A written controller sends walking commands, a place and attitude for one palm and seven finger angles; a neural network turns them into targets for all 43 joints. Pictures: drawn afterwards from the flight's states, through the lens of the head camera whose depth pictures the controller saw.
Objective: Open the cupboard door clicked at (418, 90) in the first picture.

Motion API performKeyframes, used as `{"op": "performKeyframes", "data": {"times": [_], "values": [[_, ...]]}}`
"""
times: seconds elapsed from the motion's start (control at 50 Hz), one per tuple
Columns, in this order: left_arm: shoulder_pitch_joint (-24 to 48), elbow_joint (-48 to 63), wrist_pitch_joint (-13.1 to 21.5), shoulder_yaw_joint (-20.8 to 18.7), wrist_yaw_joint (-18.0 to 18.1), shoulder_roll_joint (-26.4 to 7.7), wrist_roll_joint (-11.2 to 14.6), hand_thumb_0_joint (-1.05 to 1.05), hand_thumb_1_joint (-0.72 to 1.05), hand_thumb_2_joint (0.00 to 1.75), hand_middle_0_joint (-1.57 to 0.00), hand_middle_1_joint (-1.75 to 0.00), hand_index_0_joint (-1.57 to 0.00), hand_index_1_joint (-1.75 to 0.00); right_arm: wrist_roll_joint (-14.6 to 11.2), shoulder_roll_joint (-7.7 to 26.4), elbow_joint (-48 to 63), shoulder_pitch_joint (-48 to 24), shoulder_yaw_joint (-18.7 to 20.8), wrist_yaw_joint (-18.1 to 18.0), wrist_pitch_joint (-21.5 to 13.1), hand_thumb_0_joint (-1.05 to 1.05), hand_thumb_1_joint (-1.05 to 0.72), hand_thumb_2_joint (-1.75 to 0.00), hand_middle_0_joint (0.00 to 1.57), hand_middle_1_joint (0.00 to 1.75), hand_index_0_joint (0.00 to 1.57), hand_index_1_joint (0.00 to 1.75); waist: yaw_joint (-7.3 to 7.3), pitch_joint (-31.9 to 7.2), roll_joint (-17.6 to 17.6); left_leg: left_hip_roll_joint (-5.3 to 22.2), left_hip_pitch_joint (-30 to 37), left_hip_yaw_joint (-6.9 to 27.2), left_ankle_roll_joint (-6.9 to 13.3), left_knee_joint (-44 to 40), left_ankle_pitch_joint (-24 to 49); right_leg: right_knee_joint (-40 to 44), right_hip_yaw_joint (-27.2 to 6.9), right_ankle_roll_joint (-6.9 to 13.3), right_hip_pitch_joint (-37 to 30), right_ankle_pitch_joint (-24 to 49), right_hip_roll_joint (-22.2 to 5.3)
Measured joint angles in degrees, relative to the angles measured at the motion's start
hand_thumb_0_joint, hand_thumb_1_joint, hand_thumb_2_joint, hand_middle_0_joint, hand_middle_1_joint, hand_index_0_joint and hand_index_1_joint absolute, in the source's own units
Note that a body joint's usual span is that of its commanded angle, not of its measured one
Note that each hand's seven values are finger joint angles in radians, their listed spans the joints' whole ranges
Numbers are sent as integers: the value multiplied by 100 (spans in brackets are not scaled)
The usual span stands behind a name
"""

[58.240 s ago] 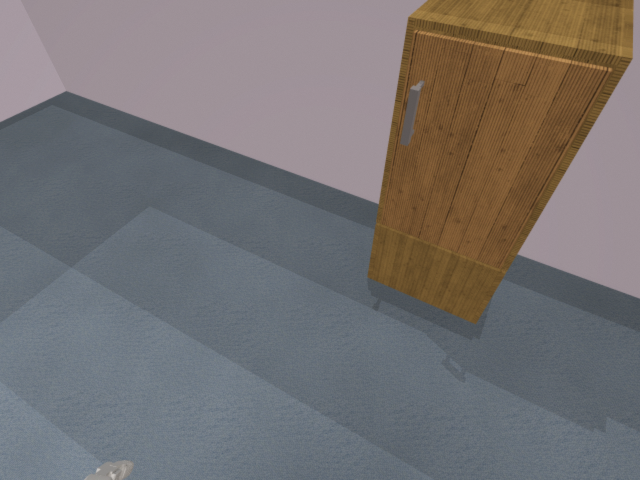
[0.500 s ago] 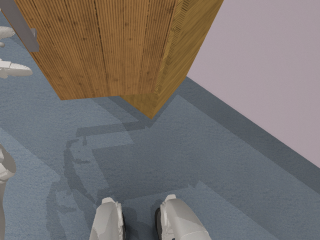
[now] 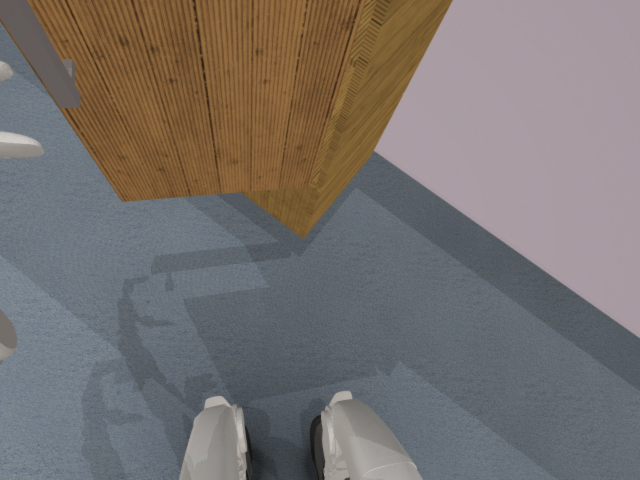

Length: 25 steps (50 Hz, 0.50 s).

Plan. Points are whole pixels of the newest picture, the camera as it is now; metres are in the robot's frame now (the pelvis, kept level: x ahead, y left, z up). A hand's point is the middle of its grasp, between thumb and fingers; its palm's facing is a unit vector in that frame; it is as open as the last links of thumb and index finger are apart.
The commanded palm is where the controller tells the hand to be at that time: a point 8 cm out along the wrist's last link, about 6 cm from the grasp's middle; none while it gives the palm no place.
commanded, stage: move the hooked fingers beside the handle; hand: left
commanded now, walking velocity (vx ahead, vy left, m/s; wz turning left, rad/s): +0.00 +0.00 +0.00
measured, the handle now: (41, 35) +0.59 +0.25 +0.08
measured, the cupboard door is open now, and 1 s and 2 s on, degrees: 46 46 46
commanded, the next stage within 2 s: slide the fingers in behind the handle in 1.00 s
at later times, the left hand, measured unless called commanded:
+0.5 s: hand out of the picture +0.52 +0.29 +0.08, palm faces +0.12 -0.99 -0.01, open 14.0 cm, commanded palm +0.50 +0.33 +0.07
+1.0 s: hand out of the picture +0.52 +0.29 +0.07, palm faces +0.11 -0.99 +0.00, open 14.0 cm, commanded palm +0.51 +0.33 +0.07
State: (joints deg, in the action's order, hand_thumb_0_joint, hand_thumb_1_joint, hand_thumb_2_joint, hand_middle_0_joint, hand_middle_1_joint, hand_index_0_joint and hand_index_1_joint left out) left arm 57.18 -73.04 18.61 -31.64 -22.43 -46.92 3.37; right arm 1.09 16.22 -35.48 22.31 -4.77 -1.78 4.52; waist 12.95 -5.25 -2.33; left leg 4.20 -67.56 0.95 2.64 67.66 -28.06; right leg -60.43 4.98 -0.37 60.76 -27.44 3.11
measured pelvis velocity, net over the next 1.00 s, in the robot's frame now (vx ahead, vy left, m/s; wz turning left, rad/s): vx -0.01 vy -0.01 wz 0.00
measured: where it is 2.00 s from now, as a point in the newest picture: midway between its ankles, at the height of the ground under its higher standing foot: (285, 479)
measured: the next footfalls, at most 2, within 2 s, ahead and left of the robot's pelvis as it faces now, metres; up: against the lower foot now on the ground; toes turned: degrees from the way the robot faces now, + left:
none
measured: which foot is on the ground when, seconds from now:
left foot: down 0.00-1.00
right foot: down 0.00-1.00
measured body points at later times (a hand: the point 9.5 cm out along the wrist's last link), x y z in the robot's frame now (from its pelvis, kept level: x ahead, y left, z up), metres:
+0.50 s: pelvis +0.00 +0.00 +0.00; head +0.16 +0.04 +0.42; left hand +0.50 +0.34 +0.08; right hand +0.00 -0.27 -0.09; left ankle +0.02 +0.08 -0.64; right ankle +0.00 -0.13 -0.64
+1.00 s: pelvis -0.01 -0.01 -0.01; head +0.16 +0.04 +0.40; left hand +0.50 +0.35 +0.07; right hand -0.02 -0.28 -0.10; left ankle +0.02 +0.08 -0.64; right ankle +0.00 -0.13 -0.64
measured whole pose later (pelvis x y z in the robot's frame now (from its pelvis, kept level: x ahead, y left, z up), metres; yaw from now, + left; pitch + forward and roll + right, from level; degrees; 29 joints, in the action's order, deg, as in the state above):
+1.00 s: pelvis -0.01 -0.01 -0.01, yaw +0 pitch +28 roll -7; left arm 58.7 -72.9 18.7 -32.0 -24.2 -48.1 3.6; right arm 0.9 16.8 -35.7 21.5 -5.1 -2.6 3.5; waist 13.1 -5.4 -2.1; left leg 4.4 -70.2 1.8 2.1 69.5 -27.5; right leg -62.5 5.6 0.2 63.4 -27.2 3.4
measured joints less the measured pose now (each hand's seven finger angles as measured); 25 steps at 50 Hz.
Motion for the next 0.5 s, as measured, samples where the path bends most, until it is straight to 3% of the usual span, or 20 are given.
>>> {"op": "performKeyframes", "data": {"times": [0.12,0.28,0.42,0.5], "values": [[-70,154,141,-70,-83,-73,59,-1,-50,30,-30,-120,-30,-120,11,2,-34,-9,26,0,-9,0,-91,-90,21,30,20,30,-46,-3,18,3,-2,28,-17,9,-12,12,24,9,-16,-9,8],[-61,104,-4,255,-291,31,189,-1,-50,30,-30,-120,-29,-120,-23,9,-38,-28,32,-17,53,1,-91,-90,21,30,20,30,-124,-23,9,-35,53,75,-20,-36,21,61,71,14,-97,2,-20],[-135,272,152,85,-84,257,115,-1,-50,30,-30,-120,-30,-120,30,-12,-25,-99,49,4,-13,0,-91,-90,21,30,20,30,-85,-60,14,-27,38,69,-38,-11,35,12,64,29,-64,7,-14],[-75,140,146,16,2,161,55,-1,-50,30,-30,-120,-30,-120,10,-19,-5,-128,18,14,-17,0,-91,-90,21,30,20,30,-43,-38,9,-1,79,53,-41,-3,36,-8,45,39,-86,15,8]]}}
